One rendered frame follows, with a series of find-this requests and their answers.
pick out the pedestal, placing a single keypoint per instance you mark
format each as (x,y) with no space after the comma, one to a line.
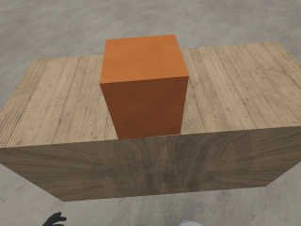
(241,127)

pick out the carton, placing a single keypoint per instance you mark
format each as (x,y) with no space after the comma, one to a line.
(144,83)

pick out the left robot hand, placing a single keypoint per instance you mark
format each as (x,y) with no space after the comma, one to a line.
(56,217)

